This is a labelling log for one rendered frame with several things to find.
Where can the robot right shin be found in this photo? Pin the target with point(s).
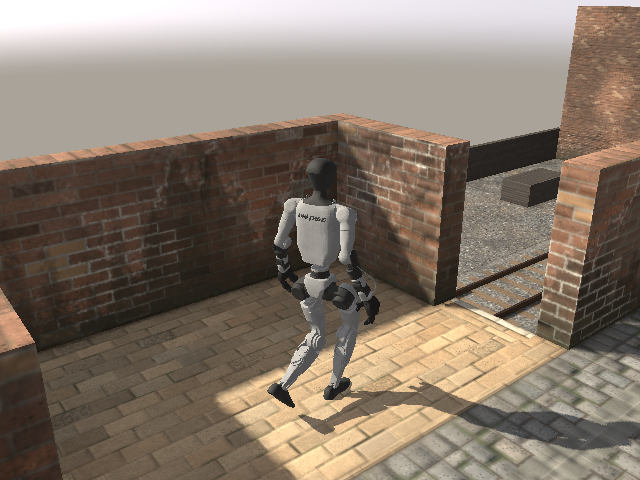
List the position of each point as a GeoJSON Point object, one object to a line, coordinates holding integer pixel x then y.
{"type": "Point", "coordinates": [342, 355]}

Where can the left robot foot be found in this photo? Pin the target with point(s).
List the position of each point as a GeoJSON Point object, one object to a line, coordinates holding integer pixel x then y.
{"type": "Point", "coordinates": [280, 394]}

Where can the right robot upper arm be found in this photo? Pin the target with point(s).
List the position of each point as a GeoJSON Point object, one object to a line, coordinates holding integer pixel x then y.
{"type": "Point", "coordinates": [347, 218]}

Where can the left robot forearm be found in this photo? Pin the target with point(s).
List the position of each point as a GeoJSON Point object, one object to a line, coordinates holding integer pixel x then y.
{"type": "Point", "coordinates": [282, 258]}

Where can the right robot forearm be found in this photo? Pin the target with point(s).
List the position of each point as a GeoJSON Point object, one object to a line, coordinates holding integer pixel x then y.
{"type": "Point", "coordinates": [357, 278]}

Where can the robot left hand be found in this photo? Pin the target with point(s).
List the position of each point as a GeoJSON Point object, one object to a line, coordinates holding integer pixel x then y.
{"type": "Point", "coordinates": [283, 276]}

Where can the robot right hand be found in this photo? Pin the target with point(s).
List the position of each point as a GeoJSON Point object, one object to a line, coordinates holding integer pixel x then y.
{"type": "Point", "coordinates": [371, 307]}

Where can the left robot upper arm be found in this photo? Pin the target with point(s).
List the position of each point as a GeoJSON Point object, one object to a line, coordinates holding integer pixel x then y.
{"type": "Point", "coordinates": [287, 221]}

